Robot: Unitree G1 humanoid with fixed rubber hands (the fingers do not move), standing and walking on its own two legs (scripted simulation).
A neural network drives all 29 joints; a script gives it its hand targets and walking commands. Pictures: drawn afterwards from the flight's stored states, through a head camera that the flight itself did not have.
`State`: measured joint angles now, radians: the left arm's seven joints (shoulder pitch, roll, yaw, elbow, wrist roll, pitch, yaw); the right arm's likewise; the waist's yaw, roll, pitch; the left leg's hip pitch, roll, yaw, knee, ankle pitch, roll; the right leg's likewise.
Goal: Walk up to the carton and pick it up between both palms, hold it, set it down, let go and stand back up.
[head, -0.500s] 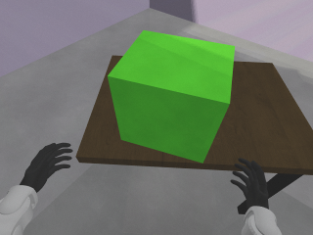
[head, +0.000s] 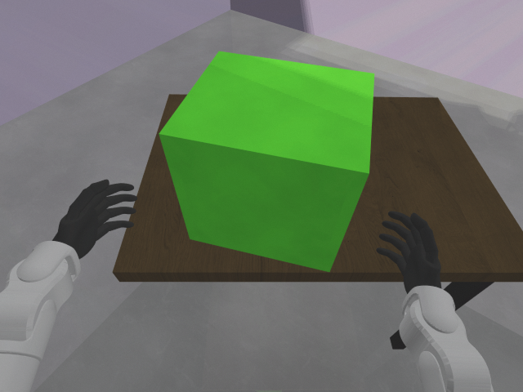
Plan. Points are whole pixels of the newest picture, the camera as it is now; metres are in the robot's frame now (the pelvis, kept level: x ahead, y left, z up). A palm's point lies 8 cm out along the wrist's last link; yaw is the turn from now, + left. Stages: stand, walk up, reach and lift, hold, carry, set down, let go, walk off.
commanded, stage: reach and lift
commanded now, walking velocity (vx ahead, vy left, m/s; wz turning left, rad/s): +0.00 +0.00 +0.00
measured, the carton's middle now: (274, 162) +0.50 +0.00 +0.05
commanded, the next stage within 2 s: none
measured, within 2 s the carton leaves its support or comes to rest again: neither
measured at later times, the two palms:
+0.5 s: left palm (104, 165) +0.38 +0.24 +0.16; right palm (427, 223) +0.32 -0.20 +0.12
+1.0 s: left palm (109, 107) +0.44 +0.23 +0.21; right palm (443, 179) +0.36 -0.22 +0.16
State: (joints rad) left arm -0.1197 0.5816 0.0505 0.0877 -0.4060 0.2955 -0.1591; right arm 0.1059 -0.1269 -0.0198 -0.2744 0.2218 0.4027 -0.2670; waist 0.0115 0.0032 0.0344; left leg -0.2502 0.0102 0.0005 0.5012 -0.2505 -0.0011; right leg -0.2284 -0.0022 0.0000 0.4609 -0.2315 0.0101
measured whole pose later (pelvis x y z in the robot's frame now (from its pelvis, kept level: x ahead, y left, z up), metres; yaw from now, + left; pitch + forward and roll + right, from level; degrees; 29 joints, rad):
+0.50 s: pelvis +0.00 +0.00 +0.00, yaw +0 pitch +1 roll -1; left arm -0.46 0.60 0.07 0.25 -0.41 0.44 -0.19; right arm -0.25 -0.19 -0.02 -0.05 0.27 0.46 -0.27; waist -0.06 0.00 0.03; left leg -0.25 0.01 0.00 0.47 -0.24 0.00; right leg -0.23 0.00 0.00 0.43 -0.22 0.01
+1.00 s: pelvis +0.00 +0.00 +0.00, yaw +0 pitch +1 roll -1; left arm -0.83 0.63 0.07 0.68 -0.41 0.43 -0.18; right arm -0.61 -0.22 -0.02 0.33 0.28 0.46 -0.26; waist -0.13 -0.02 -0.01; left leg -0.25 0.01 0.00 0.47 -0.23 0.00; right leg -0.23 0.00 0.00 0.43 -0.21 0.01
